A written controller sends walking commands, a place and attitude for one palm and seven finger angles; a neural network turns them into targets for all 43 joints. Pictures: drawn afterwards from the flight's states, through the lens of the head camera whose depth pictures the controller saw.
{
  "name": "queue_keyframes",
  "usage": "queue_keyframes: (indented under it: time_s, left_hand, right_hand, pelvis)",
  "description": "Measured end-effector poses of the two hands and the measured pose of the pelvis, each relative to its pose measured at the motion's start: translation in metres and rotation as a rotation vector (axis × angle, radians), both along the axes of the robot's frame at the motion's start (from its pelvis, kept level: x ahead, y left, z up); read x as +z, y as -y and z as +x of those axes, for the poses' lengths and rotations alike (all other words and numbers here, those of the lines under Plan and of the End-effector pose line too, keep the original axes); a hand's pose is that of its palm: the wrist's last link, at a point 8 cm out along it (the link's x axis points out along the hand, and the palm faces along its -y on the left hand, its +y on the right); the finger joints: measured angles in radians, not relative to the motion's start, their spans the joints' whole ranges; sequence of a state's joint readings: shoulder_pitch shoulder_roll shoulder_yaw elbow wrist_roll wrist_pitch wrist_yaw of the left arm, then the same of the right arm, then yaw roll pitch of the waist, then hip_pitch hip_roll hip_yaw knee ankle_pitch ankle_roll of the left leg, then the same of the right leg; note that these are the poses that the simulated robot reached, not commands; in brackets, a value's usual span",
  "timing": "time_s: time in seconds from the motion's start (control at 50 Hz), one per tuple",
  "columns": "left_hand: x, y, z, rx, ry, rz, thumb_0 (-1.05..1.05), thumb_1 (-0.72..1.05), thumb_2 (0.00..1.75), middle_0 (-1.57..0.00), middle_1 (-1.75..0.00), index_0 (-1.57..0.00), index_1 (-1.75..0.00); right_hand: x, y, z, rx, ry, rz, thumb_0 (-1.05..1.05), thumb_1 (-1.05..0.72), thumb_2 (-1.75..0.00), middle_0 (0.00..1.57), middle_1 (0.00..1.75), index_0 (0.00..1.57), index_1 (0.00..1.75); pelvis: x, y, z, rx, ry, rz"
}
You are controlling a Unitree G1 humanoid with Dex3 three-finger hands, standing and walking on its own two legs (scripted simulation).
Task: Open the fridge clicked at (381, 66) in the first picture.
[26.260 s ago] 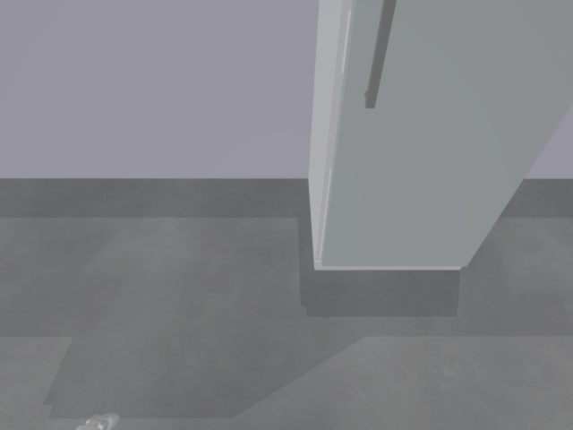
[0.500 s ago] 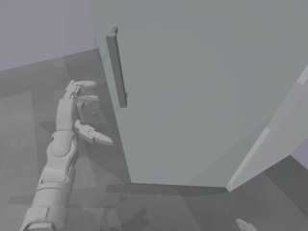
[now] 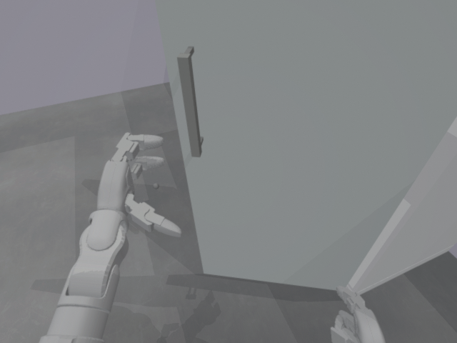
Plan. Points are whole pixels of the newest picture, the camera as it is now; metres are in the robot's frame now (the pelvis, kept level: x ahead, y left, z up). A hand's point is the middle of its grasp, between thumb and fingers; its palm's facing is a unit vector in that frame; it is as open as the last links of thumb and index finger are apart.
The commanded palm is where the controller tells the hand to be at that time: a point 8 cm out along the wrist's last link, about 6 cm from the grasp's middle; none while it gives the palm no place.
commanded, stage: slip the hand off the handle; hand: left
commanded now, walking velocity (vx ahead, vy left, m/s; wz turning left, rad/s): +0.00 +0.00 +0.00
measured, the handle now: (193, 106) +0.52 +0.13 +0.17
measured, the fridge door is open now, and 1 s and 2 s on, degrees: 60 60 60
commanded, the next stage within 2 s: draw the hand back to the body in 0.18 s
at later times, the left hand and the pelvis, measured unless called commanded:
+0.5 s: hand (137, 175) +0.34 +0.19 +0.15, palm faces +0.38 -0.92 +0.00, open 14.7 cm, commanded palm +0.28 +0.22 +0.15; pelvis +0.02 +0.00 +0.00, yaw -1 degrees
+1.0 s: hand (91, 208) +0.25 +0.23 +0.16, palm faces +0.37 -0.90 -0.24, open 13.6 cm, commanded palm +0.22 +0.26 +0.16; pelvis +0.02 +0.01 +0.01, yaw -1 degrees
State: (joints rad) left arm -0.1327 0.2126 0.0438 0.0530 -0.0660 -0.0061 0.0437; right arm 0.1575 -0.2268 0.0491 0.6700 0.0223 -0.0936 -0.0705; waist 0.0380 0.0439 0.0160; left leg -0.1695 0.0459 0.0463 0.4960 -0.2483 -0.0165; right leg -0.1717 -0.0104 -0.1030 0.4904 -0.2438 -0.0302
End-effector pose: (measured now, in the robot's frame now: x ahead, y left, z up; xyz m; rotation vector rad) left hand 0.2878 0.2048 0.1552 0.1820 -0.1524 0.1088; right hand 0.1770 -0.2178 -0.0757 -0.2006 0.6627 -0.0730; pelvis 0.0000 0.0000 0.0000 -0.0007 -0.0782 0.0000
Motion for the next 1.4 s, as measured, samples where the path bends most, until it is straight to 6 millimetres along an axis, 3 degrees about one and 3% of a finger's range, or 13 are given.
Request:
queue_keyframes:
  time_s: [0.14,0.32,0.36,0.42,0.5,0.68,0.84,0.96,1.2,1.4]
  left_hand:
    - [0.0,0.004,0.021,-0.022,-0.028,-0.011,-0.02,-0.56,0.2,-0.25,-1.15,-0.25,-1.15]
    - [-0.008,0.0,0.02,-0.002,-0.024,-0.012,-0.02,-0.55,0.2,-0.25,-1.15,-0.25,-1.15]
    - [-0.012,-0.006,0.02,0.048,-0.048,-0.151,-0.02,-0.55,0.2,-0.25,-1.15,-0.25,-1.15]
    - [-0.013,-0.019,0.018,0.176,-0.092,-0.299,-0.02,-0.56,0.2,-0.25,-1.15,-0.25,-1.15]
    - [-0.005,-0.03,0.009,0.279,-0.106,-0.204,-0.02,-0.55,0.2,-0.25,-1.15,-0.25,-1.15]
    - [0.002,-0.031,-0.018,0.19,-0.098,-0.213,-0.02,-0.55,0.2,-0.25,-1.15,-0.25,-1.15]
    - [0.004,-0.05,-0.043,0.255,-0.098,-0.158,-0.02,-0.51,0.23,-0.25,-1.12,-0.25,-1.12]
    - [0.014,-0.067,-0.067,0.264,-0.022,0.042,-0.02,-0.36,0.3,-0.24,-1.03,-0.24,-1.04]
    - [0.011,-0.078,-0.085,0.266,0.004,0.138,-0.01,0.04,0.49,-0.23,-0.8,-0.23,-0.8]
    - [0.019,-0.099,-0.106,0.319,0.033,0.199,0.0,0.4,0.67,-0.22,-0.59,-0.22,-0.59]
  right_hand:
    - [-0.012,0.011,-0.024,-0.055,-0.063,0.0,0.02,-0.91,-0.9,0.2,0.3,0.2,0.3]
    - [-0.02,0.024,-0.044,-0.109,-0.113,-0.008,0.02,-0.91,-0.9,0.2,0.3,0.2,0.3]
    - [-0.019,0.025,-0.042,-0.123,-0.119,-0.01,0.02,-0.91,-0.9,0.2,0.3,0.2,0.3]
    - [-0.016,0.023,-0.033,-0.122,-0.119,-0.022,0.02,-0.91,-0.9,0.2,0.3,0.2,0.3]
    - [-0.006,0.015,-0.007,-0.082,-0.062,-0.017,0.02,-0.91,-0.9,0.2,0.3,0.2,0.3]
    - [0.017,-0.015,0.044,-0.002,0.062,0.001,0.02,-0.91,-0.9,0.2,0.3,0.2,0.3]
    - [0.028,-0.031,0.059,0.061,0.106,0.007,0.02,-0.91,-0.9,0.2,0.3,0.2,0.3]
    - [0.02,-0.028,0.042,0.071,0.074,0.004,0.01,-0.91,-0.9,0.2,0.3,0.2,0.3]
    - [-0.005,-0.004,-0.014,-0.018,-0.073,-0.03,0.02,-0.91,-0.9,0.2,0.3,0.2,0.3]
    - [-0.001,0.004,-0.013,-0.055,-0.036,-0.04,0.02,-0.91,-0.9,0.2,0.3,0.2,0.3]
  pelvis:
    - [0.001,0.002,0.0,-0.015,-0.02,0.004]
    - [0.001,0.0,0.009,-0.029,-0.025,0.008]
    - [0.002,0.0,0.011,-0.026,-0.019,0.004]
    - [0.004,-0.001,0.015,-0.021,-0.013,0.0]
    - [0.004,-0.004,0.019,-0.021,-0.01,0.001]
    - [0.005,-0.008,0.023,-0.01,0.019,0.0]
    - [0.006,-0.008,0.023,-0.007,0.036,-0.002]
    - [0.007,-0.009,0.02,-0.011,0.048,-0.005]
    - [0.009,-0.011,0.014,-0.026,0.049,-0.007]
    - [0.009,-0.015,0.015,-0.032,0.052,-0.011]
